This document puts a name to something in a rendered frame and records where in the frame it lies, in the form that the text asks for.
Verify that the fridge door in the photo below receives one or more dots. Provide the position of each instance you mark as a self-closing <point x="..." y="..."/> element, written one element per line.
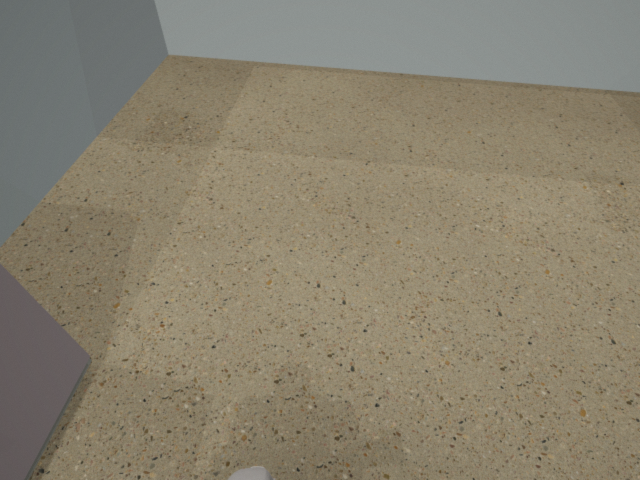
<point x="40" y="364"/>

